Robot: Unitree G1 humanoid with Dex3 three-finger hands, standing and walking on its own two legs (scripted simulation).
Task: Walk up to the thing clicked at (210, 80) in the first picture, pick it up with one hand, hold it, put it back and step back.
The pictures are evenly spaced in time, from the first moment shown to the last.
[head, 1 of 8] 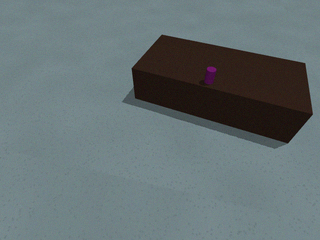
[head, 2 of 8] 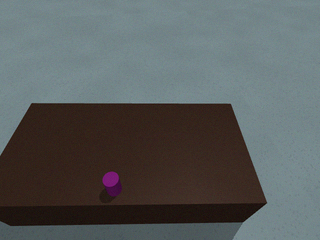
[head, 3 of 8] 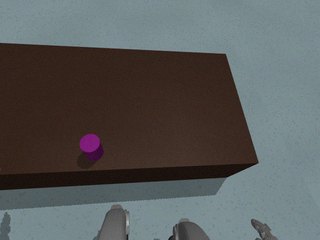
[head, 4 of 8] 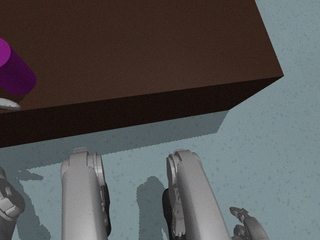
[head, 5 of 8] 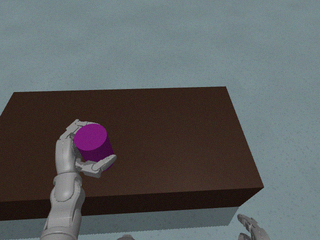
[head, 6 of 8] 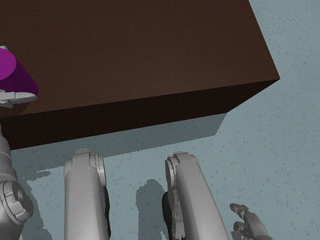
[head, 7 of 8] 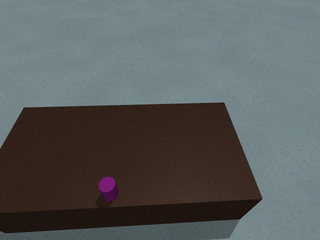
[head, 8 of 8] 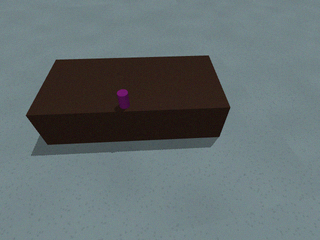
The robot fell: no
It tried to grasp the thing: yes
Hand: left
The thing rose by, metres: 0.41
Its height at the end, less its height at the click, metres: +0.00
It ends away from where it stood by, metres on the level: 0.01
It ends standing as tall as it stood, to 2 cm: yes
